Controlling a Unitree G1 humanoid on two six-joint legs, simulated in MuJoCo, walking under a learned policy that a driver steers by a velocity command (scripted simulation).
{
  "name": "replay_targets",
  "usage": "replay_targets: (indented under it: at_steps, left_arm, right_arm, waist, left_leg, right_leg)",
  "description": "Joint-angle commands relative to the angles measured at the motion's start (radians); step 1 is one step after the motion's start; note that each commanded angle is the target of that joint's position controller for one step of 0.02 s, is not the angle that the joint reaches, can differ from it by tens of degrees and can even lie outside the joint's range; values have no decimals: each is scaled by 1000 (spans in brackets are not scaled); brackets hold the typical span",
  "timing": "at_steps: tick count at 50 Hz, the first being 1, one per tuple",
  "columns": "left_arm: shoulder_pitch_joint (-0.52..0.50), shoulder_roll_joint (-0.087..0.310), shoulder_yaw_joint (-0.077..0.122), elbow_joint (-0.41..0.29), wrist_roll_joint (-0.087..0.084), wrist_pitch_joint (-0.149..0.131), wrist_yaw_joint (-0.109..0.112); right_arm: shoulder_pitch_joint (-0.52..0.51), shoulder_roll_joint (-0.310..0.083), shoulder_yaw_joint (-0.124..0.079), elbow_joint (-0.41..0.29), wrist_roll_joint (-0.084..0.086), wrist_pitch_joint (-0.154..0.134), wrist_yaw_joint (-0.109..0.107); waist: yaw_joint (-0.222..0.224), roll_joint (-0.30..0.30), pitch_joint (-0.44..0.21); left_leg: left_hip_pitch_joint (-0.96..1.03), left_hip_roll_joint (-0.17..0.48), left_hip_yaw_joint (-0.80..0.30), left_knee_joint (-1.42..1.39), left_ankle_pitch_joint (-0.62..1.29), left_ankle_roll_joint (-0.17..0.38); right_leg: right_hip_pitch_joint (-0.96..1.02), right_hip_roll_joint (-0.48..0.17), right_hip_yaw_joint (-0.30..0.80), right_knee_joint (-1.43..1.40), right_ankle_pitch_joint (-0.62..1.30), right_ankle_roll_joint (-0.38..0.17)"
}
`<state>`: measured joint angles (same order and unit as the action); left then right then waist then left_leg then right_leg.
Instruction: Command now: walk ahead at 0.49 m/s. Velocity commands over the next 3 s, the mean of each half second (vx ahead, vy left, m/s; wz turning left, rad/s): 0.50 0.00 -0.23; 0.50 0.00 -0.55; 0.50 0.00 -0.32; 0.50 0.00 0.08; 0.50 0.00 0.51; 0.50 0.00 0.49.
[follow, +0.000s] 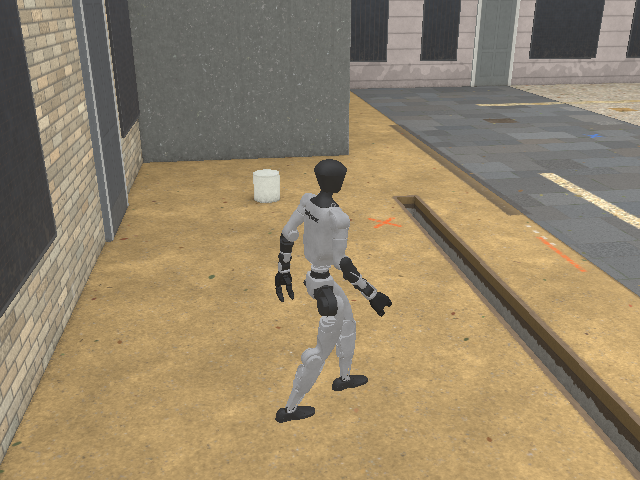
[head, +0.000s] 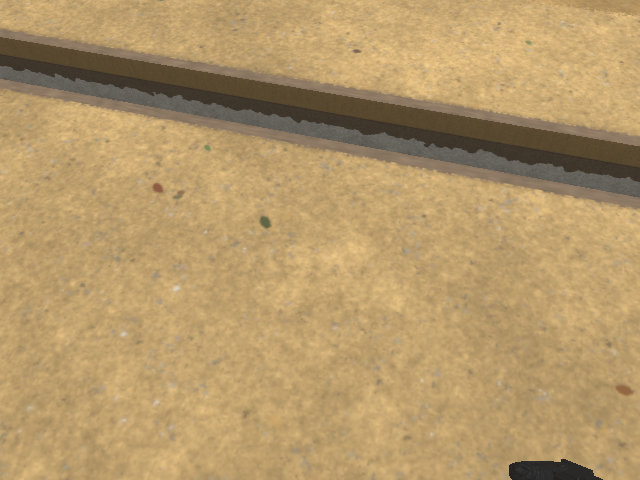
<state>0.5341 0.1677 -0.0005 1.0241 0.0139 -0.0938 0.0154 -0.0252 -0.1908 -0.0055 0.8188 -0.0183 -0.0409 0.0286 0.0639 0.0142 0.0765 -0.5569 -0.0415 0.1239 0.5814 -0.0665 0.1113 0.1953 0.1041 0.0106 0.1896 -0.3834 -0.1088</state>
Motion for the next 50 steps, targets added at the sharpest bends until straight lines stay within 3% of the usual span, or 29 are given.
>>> replay_targets:
  at_steps: [1, 2, 3, 4, 5, 7, 9, 11, 15, 18, 21, 24, 27, 28, 29, 30, 31, 32, 33, 34, 35, 36, 38, 41, 46, 50]
  left_arm:
    - [-47, 192, 38, -35, 5, -1, 13]
    - [-65, 174, 31, -56, -1, -3, 4]
    - [52, 50, 11, -70, -12, 0, -7]
    - [36, 141, 34, -55, -3, 5, -7]
    - [-69, 166, 41, -94, 4, 2, -9]
    - [-134, 141, 43, -100, 8, 7, -19]
    - [-92, 84, 33, -82, 18, 36, -32]
    - [-120, 75, 34, -94, 19, 52, -40]
    - [-298, 92, 39, -153, 10, 61, -49]
    - [-406, 75, 30, -185, 4, 55, -53]
    - [-511, 62, 19, -217, 5, 54, -58]
    - [-566, 69, 19, -242, 11, 52, -61]
    - [-482, 92, 35, -223, 19, 52, -53]
    - [-397, 109, 46, -198, 20, 49, -50]
    - [-274, 136, 62, -158, 25, 43, -47]
    - [-120, 201, 91, -115, 40, 39, -38]
    - [-90, 315, 123, -127, 43, 45, -24]
    - [-77, 309, 125, -126, 8, 59, -28]
    - [-148, 285, 119, -122, -3, 62, -22]
    - [-201, 230, 108, -127, -7, 60, -22]
    - [-246, 197, 100, -134, -6, 54, -21]
    - [-268, 172, 91, -136, -11, 48, -17]
    - [-252, 180, 88, -134, -17, 27, -18]
    - [-193, 219, 96, -125, -17, 20, -18]
    - [-73, 214, 93, -116, -15, 30, -16]
    - [-14, 225, 93, -118, -3, 36, -5]
  right_arm:
    - [342, -152, -54, 70, 2, -19, -29]
    - [486, -200, -72, 102, -19, -23, -43]
    - [525, -283, -92, 105, -43, -23, -41]
    - [472, -223, -86, 108, 2, -15, -25]
    - [343, -178, -75, 86, 16, -17, -21]
    - [278, -91, -53, 91, 4, -37, -16]
    - [308, -63, -40, 123, 2, -59, -24]
    - [356, -91, -45, 151, 6, -79, -25]
    - [428, -108, -43, 175, 4, -83, -25]
    - [459, -103, -35, 183, 7, -83, -30]
    - [517, -107, -29, 201, 6, -81, -43]
    - [558, -121, -30, 221, -1, -69, -57]
    - [526, -156, -37, 219, -3, -56, -72]
    - [511, -171, -42, 214, -6, -48, -73]
    - [497, -185, -46, 204, -4, -41, -71]
    - [469, -187, -47, 177, 0, -41, -65]
    - [512, -80, -28, 112, 15, -51, -41]
    - [411, -150, -46, 76, 11, -64, -35]
    - [317, -157, -47, 37, 12, -80, -30]
    - [309, -155, -45, 33, 14, -90, -30]
    - [315, -145, -47, 40, 5, -81, -32]
    - [335, -132, -44, 37, -14, -59, -31]
    - [344, -112, -43, 29, -32, -20, -22]
    - [241, -110, -43, -23, -31, 1, -16]
    - [38, -120, -38, -103, -23, 5, -9]
    - [-87, -123, -25, -159, -16, -5, -3]
  waist:
    - [-215, -104, -154]
    - [-270, -47, -241]
    - [-181, 172, -334]
    - [-177, 71, -320]
    - [-126, 26, -131]
    - [-69, -45, -7]
    - [-27, -21, -6]
    - [-20, 1, 7]
    - [-53, 19, 36]
    - [-78, 33, 34]
    - [-112, 42, 42]
    - [-123, 47, 43]
    - [-63, 81, -18]
    - [-25, 90, -65]
    - [28, 87, -132]
    - [104, 39, -212]
    - [50, -197, -316]
    - [74, -122, -355]
    - [42, -67, -183]
    - [1, -4, -109]
    - [-46, 38, -57]
    - [-81, 31, -51]
    - [-102, 7, -66]
    - [-83, -34, -44]
    - [-4, -76, -35]
    - [38, -82, -22]
  left_leg:
    - [427, -39, -25, -92, -16, 64]
    - [652, 105, -175, -110, -128, 112]
    - [905, 408, -630, -109, -130, 253]
    - [860, 430, -856, -281, -311, 308]
    - [686, 395, -694, -352, -393, 265]
    - [450, 320, -501, -421, -213, 194]
    - [340, 270, -359, -455, -105, 139]
    - [323, 252, -270, -479, -30, 120]
    - [387, 219, -136, -496, 103, 61]
    - [433, 198, -52, -475, 223, 19]
    - [521, 220, -10, -455, 308, 9]
    - [651, 261, 20, -390, 440, 13]
    - [708, 287, 66, -204, 827, 6]
    - [705, 292, 79, -72, 897, 9]
    - [649, 289, 91, 111, 838, 5]
    - [456, 269, 98, 376, 595, -16]
    - [12, 97, 98, 775, -247, -71]
    - [-163, 5, -113, 916, -446, -75]
    - [-247, 83, -163, 855, -331, -66]
    - [-194, 115, -154, 762, -257, -69]
    - [-128, 139, -154, 683, -239, -80]
    - [-62, 151, -156, 630, -238, -98]
    - [-15, 150, -141, 566, -235, -126]
    - [-61, 147, -115, 449, -132, -155]
    - [-150, 119, -117, 250, 33, -158]
    - [-167, 79, -120, 119, 37, -143]
  right_leg:
    - [-127, -272, 35, 460, 1255, 11]
    - [-300, -232, 16, 718, 953, 2]
    - [-644, -56, -36, 1123, 16, 29]
    - [-804, -19, 50, 1253, -104, 10]
    - [-862, -94, 63, 1199, 14, -1]
    - [-777, -147, 60, 1097, 85, 2]
    - [-675, -170, 61, 1025, 99, 21]
    - [-704, -180, 51, 986, 141, 30]
    - [-854, -194, 33, 850, 305, 43]
    - [-853, -179, -17, 682, 411, 50]
    - [-846, -164, -81, 541, 448, 40]
    - [-847, -138, -124, 460, 360, 11]
    - [-703, -58, -174, 424, 200, -48]
    - [-611, -25, -181, 405, 157, -75]
    - [-455, -2, -167, 341, 161, -106]
    - [-212, -85, -28, 286, 131, -160]
    - [126, -407, 474, 264, 151, -314]
    - [160, -462, 746, 118, 157, -369]
    - [37, -427, 569, 86, 202, -320]
    - [-100, -391, 469, 60, 308, -271]
    - [-213, -337, 384, 46, 415, -227]
    - [-288, -289, 317, 35, 479, -203]
    - [-336, -245, 264, 30, 574, -192]
    - [-371, -205, 237, 12, 588, -167]
    - [-263, -191, 276, 39, 608, -113]
    - [-162, -211, 327, 88, 661, -122]
